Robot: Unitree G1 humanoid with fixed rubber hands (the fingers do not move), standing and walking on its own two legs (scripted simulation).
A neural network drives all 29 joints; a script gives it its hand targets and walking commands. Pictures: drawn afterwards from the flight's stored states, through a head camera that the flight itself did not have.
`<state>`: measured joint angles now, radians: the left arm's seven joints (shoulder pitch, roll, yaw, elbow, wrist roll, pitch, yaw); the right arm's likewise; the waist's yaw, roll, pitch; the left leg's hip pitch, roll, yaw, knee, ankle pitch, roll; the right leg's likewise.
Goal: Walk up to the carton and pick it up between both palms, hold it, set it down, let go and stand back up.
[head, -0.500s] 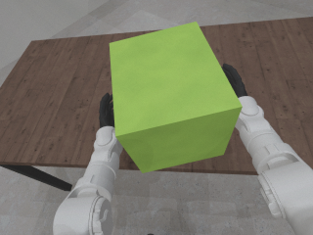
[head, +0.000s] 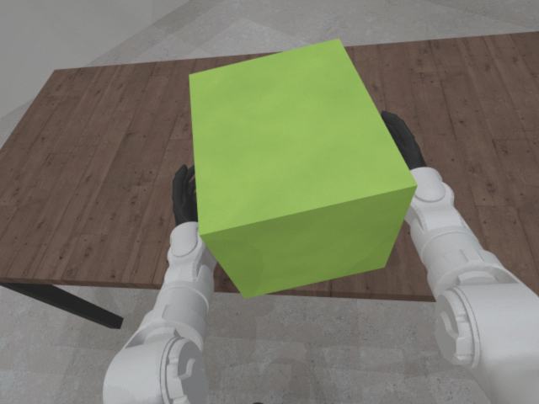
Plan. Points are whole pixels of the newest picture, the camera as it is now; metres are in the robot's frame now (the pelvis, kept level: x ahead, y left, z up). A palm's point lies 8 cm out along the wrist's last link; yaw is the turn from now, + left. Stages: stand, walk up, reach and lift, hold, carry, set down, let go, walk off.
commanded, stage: reach and lift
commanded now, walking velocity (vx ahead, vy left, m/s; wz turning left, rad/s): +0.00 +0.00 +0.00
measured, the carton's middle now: (289, 174) +0.48 +0.06 +0.03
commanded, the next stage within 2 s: none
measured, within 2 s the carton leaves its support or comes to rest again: leaves its support in 0.92 s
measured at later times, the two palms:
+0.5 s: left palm (190, 218) +0.39 +0.20 +0.03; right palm (406, 164) +0.49 -0.11 +0.05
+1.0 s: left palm (188, 222) +0.38 +0.20 +0.04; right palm (407, 168) +0.48 -0.11 +0.06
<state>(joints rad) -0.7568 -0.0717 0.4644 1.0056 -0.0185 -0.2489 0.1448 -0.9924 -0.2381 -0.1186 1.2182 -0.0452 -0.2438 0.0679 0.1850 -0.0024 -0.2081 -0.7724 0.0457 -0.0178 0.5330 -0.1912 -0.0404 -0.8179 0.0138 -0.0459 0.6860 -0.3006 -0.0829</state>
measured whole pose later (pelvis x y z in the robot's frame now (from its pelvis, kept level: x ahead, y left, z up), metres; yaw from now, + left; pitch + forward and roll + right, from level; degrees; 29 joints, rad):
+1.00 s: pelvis -0.01 +0.00 +0.00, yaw +0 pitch +24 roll +4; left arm -0.74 -0.09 0.46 1.01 -0.02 -0.34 0.16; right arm -0.99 -0.24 -0.14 1.34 -0.07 -0.47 0.04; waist 0.19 -0.01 -0.21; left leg -0.77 0.05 -0.02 0.53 -0.18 -0.04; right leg -0.82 0.01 -0.05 0.69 -0.29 -0.08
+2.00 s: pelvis -0.03 +0.00 +0.00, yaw +0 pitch +22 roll +3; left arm -0.73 -0.01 0.39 1.08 -0.02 -0.35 0.13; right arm -1.00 -0.20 -0.08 1.48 -0.10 -0.58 -0.10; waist 0.15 -0.02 -0.22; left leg -0.77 0.05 -0.02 0.53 -0.15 -0.04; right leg -0.82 0.01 -0.05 0.69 -0.26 -0.08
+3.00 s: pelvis -0.05 +0.07 +0.02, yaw -1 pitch +3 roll -2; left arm -0.85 0.14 0.21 0.98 -0.02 0.25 0.13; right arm -0.95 -0.11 -0.17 1.10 0.00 0.11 -0.10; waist -0.01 -0.03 -0.17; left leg -0.41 0.04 -0.02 0.53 -0.18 -0.04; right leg -0.35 0.01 -0.05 0.47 -0.17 -0.01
